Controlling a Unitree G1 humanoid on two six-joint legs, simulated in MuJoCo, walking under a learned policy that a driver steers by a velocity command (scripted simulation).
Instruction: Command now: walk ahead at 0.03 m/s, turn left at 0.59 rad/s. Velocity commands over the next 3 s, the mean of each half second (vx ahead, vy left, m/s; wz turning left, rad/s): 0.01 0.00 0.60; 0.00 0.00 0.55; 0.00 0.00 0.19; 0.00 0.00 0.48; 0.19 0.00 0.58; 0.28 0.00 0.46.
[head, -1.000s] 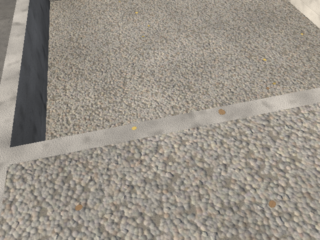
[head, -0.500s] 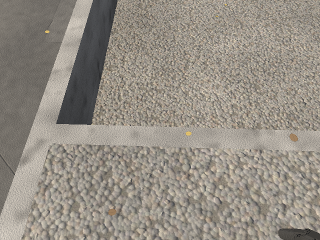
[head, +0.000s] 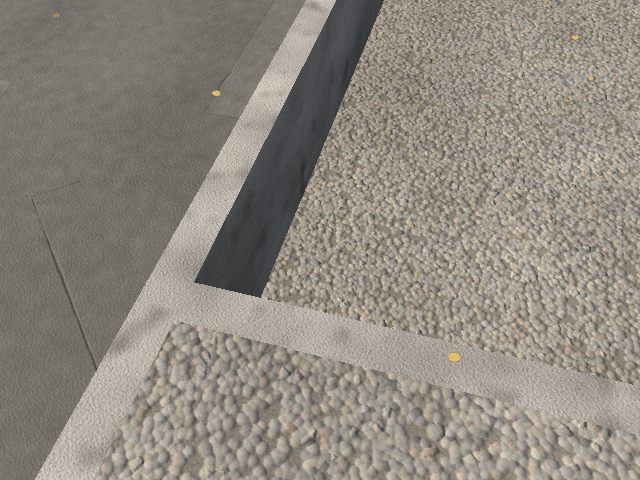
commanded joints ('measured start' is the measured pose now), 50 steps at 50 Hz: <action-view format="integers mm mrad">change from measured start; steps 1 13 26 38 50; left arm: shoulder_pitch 78 14 -10 -42 -29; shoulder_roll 179 188 148 107 119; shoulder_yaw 53 65 67 50 43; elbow -63 -103 -117 -138 -152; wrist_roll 19 -11 -5 -19 -14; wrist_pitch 4 45 51 27 19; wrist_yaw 2 6 13 -16 -19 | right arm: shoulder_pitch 83 -49 -43 -30 23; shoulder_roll -157 -56 -134 -165 -153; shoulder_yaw -37 -21 -34 -44 -55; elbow -88 -167 -187 -184 -134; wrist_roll -11 4 -8 -11 -7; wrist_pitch -25 20 -28 -12 -3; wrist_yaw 4 38 28 17 5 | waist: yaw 12 55 35 5 0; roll -288 -230 110 114 -147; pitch -179 -112 -88 -87 -36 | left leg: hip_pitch -278 -112 226 178 -220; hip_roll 50 194 374 332 87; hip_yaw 56 249 -86 -232 41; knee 461 241 -282 -258 566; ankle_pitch -331 -27 522 346 -163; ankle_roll -72 -129 175 189 -128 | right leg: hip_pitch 367 250 -282 -119 209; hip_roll -480 -327 -78 -4 -302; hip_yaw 443 -22 -30 -1 226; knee -121 -141 672 264 -161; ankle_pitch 613 423 -257 -209 243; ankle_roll -324 -249 33 44 -247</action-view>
